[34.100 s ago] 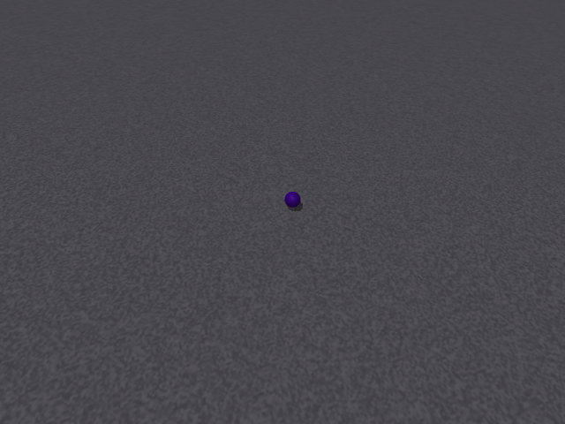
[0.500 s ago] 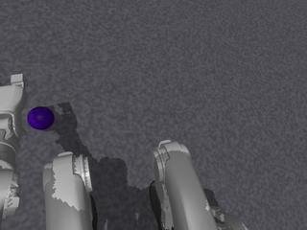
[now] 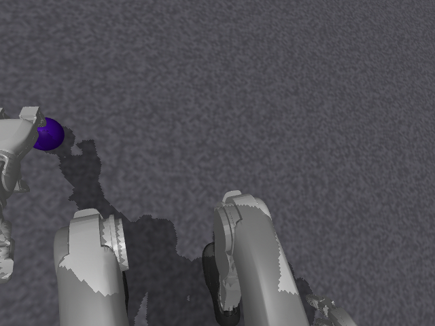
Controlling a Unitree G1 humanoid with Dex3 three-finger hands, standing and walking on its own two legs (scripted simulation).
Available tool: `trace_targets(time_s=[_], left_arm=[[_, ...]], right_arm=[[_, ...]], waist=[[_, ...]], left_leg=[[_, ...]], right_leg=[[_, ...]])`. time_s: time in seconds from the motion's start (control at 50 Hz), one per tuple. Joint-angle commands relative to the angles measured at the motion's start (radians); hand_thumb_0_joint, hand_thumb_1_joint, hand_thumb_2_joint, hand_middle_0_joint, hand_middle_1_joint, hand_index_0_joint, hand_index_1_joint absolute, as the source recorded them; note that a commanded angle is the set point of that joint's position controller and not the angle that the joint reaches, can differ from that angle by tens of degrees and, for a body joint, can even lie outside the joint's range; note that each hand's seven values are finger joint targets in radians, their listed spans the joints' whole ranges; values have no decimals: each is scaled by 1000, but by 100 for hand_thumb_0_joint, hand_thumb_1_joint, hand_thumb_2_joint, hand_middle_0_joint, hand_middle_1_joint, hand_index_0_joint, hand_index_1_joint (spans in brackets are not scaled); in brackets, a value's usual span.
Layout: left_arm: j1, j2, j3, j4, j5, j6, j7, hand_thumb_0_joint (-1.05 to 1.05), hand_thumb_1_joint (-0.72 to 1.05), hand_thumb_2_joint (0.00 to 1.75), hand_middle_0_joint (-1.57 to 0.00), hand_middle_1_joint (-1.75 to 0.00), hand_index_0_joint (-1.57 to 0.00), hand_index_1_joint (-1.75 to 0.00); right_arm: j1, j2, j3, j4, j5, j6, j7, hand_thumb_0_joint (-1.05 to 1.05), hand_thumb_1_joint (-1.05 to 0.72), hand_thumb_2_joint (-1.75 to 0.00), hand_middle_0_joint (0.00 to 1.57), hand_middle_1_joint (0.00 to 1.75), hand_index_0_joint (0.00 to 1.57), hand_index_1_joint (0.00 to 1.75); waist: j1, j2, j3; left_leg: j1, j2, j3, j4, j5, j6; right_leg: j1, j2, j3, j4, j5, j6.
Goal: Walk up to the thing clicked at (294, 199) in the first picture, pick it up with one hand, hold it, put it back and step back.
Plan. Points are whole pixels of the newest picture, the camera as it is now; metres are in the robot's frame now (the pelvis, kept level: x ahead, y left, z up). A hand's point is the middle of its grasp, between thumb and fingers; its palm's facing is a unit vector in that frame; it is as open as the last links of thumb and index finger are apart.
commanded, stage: home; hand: left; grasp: from above
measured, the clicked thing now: (45, 134) +0.54 +0.30 -0.30
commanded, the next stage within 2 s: none
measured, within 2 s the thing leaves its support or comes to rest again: rests again in 0.18 s
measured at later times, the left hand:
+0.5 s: hand out of the picture +0.40 +0.28 -0.05, palm faces -0.33 -0.49 -0.81, open 9.7 cm
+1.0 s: hand out of the picture +0.27 +0.23 +0.17, palm faces +0.08 -0.94 -0.32, open 7.4 cm
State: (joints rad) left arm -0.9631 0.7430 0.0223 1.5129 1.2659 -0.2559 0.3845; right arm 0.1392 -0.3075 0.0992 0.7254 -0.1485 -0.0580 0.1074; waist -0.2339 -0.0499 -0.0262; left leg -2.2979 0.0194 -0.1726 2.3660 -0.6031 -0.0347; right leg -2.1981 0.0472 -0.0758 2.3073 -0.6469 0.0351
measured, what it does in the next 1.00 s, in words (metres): rises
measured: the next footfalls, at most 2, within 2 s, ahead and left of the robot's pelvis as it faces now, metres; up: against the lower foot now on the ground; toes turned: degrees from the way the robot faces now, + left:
none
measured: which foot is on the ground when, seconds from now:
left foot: down 0.00-1.00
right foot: down 0.00-1.00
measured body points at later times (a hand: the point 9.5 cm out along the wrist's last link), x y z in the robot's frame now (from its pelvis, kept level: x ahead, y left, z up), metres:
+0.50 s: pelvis +0.02 +0.00 +0.08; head +0.21 +0.05 +0.49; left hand +0.41 +0.31 +0.00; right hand +0.14 -0.25 -0.04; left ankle +0.10 +0.14 -0.30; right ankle +0.11 -0.12 -0.30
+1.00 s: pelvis +0.05 +0.01 +0.26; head +0.16 +0.05 +0.70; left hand +0.26 +0.28 +0.19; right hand +0.28 -0.19 +0.18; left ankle +0.10 +0.14 -0.30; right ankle +0.11 -0.12 -0.30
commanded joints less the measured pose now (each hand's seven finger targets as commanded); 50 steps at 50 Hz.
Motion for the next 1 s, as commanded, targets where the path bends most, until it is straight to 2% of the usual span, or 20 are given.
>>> trace_targets(time_s=[0.0, 0.04, 0.06, 0.08, 0.1, 0.18, 0.24, 0.3, 0.34, 0.38, 0.44, 0.48, 0.52, 0.62, 0.72, 0.82, 0.86, 0.9, 0.96, 0.98], left_arm=[[-379, 280, 84, -160, 5, -2, 124, 0, -45, 94, -15, -93, -15, -92], [-354, 290, 110, -197, -3, 19, 141, 0, -34, 95, -26, -77, -23, -77], [-343, 289, 118, -253, -16, 31, 145, 0, -32, 95, -26, -73, -23, -76], [-321, 289, 128, -283, -35, 47, 147, 0, -40, 90, -18, -81, -15, -84], [-291, 259, 115, -280, -46, 64, 141, 0, -32, 88, -24, -73, -21, -76], [-210, 247, 141, -426, -145, 124, 92, 0, -13, 88, -23, -61, -21, -63], [-120, 152, 116, -484, -256, 167, 19, 0, 10, 87, -22, -53, -21, -54], [6, 121, 126, -633, -373, 206, -67, 0, 32, 89, -22, -46, -21, -47], [123, 41, 88, -698, -448, 236, -137, 0, 45, 87, -21, -42, -20, -43], [225, 3, 92, -769, -530, 253, -202, 0, 61, 91, -21, -38, -20, -38], [337, -35, 80, -948, -632, 275, -276, 0, 85, 91, -20, -31, -20, -31], [380, -82, 69, -1065, -698, 282, -304, 0, 90, 90, -20, -30, -20, -30], [431, -94, 75, -1139, -757, 290, -316, 0, 90, 90, -20, -30, -20, -30], [584, -149, 91, -1299, -858, 331, -319, 0, 90, 90, -20, -30, -20, -30], [708, -201, 86, -1442, -994, 407, -318, 0, 90, 90, -20, -30, -20, -30], [862, -252, 78, -1550, -1148, 492, -310, 0, 90, 90, -20, -30, -20, -30], [921, -264, 84, -1569, -1182, 522, -306, 0, 90, 90, -20, -30, -20, -30], [975, -290, 85, -1599, -1212, 549, -302, 0, 90, 90, -20, -30, -20, -30], [1062, -320, 99, -1621, -1258, 590, -290, 0, 90, 90, -20, -30, -20, -30], [1082, -341, 90, -1627, -1269, 600, -290, 0, 90, 90, -20, -30, -20, -30]], right_arm=[[170, -229, -60, -1, -32, -25, -6, 0, -89, -89, 20, 30, 20, 30], [183, -231, -69, 1, -39, -36, 3, 0, -88, -89, 20, 30, 20, 30], [183, -228, -76, 2, -38, -37, 8, 0, -88, -89, 20, 30, 20, 30], [180, -231, -87, -1, -34, -40, 14, 0, -89, -89, 20, 30, 20, 30], [187, -227, -93, 2, -33, -42, 21, 0, -88, -89, 20, 30, 20, 30], [221, -222, -133, -3, 2, -32, 35, 0, -89, -90, 20, 30, 20, 30], [243, -198, -161, 0, 35, -21, 41, 0, -89, -90, 20, 30, 20, 30], [242, -189, -181, -26, 78, -7, 36, 0, -89, -90, 20, 30, 20, 30], [209, -172, -186, -57, 104, 5, 31, 0, -89, -90, 20, 30, 20, 30], [184, -164, -187, -78, 124, 14, 21, 0, -90, -90, 20, 30, 20, 30], [128, -148, -189, -133, 141, 23, 3, 0, -90, -90, 20, 30, 20, 30], [107, -132, -188, -160, 150, 23, -11, 0, -90, -90, 20, 30, 20, 30], [82, -128, -184, -177, 157, 17, -25, 0, -90, -90, 20, 30, 20, 30], [27, -120, -182, -227, 172, -4, -70, 0, -90, -90, 20, 30, 20, 30], [-16, -120, -176, -253, 181, -27, -111, 0, -90, -90, 20, 30, 20, 30], [-35, -89, -156, -297, 186, -50, -147, 0, -90, -90, 20, 30, 20, 30], [-32, -78, -147, -304, 189, -60, -161, 0, -90, -90, 20, 30, 20, 30], [-11, -67, -139, -309, 191, -70, -176, 0, -90, -90, 20, 30, 20, 30], [16, -50, -119, -312, 194, -85, -206, 0, -90, -90, 20, 30, 20, 30], [18, -43, -114, -313, 195, -91, -217, 0, -90, -90, 20, 30, 20, 30]], waist=[[-3, 395, -668], [6, 443, -717], [21, 479, -781], [34, 498, -807], [25, 505, -809], [78, 479, -921], [92, 394, -917], [125, 304, -927], [118, 237, -840], [126, 179, -771], [151, 157, -736], [146, 154, -720], [151, 155, -676], [178, 206, -663], [177, 246, -653], [162, 191, -597], [168, 177, -564], [152, 173, -561], [163, 164, -525], [153, 150, -502]], left_leg=[[541, -7, 113, -218, 19, 36], [569, -7, 119, -213, 49, 34], [603, -4, 120, -213, 74, 31], [624, -6, 125, -221, 85, 30], [628, -3, 127, -221, 101, 30], [657, -4, 138, -265, 124, 42], [639, -8, 146, -302, 119, 53], [652, -11, 146, -357, 134, 64], [632, -9, 137, -409, 100, 70], [625, -6, 120, -453, 72, 73], [671, 3, 110, -522, 48, 72], [702, 5, 114, -559, 52, 72], [752, 8, 108, -611, 31, 69], [926, 14, 89, -764, -18, 54], [1090, 17, 65, -887, -8, 42], [1173, 8, 84, -991, -16, 50], [1217, 9, 83, -1039, -16, 51], [1273, 7, 91, -1076, 58, 50], [1360, 7, 88, -1148, 133, 47], [1375, 7, 85, -1174, 156, 47]], right_leg=[[232, 23, -85, -219, 70, -78], [233, 16, -94, -198, 107, -78], [246, 18, -91, -193, 133, -80], [239, 13, -96, -185, 146, -82], [250, 15, -95, -188, 168, -82], [336, 16, -83, -244, 198, -78], [397, 16, -66, -305, 194, -74], [499, 17, -47, -379, 215, -67], [523, 18, -40, -435, 191, -64], [536, 14, -33, -468, 174, -62], [578, 12, -18, -527, 152, -64], [622, 10, -8, -572, 157, -63], [640, 3, -1, -615, 131, -65], [699, -8, 6, -705, 81, -69], [778, -17, 13, -789, 94, -64], [934, -18, 28, -951, 79, -56], [987, -18, 33, -1002, 78, -56], [1064, -19, 35, -1050, 138, -55], [1153, -19, 32, -1122, 196, -54], [1186, -19, 29, -1146, 213, -53]])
